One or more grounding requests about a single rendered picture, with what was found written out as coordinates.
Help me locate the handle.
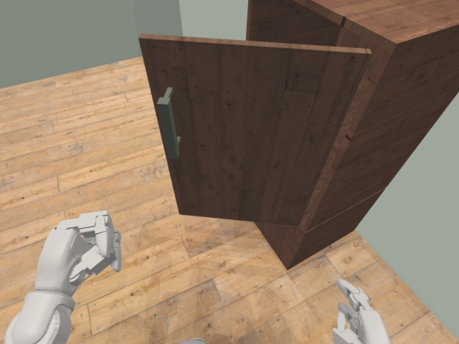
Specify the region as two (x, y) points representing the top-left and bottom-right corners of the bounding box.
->
(157, 87), (181, 159)

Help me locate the robot left forearm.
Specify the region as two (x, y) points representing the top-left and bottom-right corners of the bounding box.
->
(4, 290), (76, 344)

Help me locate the right robot hand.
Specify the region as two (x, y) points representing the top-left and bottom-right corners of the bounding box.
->
(333, 279), (391, 344)

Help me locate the left robot hand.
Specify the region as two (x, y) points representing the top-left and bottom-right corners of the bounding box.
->
(34, 211), (121, 297)

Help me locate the cupboard door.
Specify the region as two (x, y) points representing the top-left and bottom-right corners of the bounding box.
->
(138, 34), (372, 226)

